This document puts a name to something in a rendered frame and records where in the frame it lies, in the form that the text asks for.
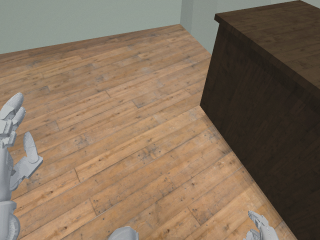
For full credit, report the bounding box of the robot right hand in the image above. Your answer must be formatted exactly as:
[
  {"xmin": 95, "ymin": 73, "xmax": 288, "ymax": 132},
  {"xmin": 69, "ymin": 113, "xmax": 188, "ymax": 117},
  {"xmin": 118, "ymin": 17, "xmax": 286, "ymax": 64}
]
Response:
[{"xmin": 243, "ymin": 210, "xmax": 279, "ymax": 240}]

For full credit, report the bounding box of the left robot forearm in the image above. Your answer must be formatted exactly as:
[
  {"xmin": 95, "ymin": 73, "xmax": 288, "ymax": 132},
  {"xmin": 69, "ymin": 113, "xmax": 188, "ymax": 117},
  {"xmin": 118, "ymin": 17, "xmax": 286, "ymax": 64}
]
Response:
[{"xmin": 0, "ymin": 200, "xmax": 21, "ymax": 240}]

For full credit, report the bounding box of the robot left hand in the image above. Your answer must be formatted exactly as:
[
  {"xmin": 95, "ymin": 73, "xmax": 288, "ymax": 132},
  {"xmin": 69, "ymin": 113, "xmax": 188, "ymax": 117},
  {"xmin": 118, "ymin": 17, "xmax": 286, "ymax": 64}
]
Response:
[{"xmin": 0, "ymin": 92, "xmax": 43, "ymax": 202}]

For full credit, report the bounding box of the counter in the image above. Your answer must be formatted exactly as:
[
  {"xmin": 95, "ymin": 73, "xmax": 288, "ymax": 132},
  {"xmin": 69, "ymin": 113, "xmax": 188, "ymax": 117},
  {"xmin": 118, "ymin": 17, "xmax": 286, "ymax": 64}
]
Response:
[{"xmin": 200, "ymin": 0, "xmax": 320, "ymax": 240}]

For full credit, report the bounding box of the robot left thigh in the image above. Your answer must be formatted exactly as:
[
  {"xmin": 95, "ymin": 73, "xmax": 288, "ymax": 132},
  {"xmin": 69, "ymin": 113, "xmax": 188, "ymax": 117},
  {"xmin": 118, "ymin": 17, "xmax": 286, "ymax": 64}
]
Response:
[{"xmin": 108, "ymin": 227, "xmax": 139, "ymax": 240}]

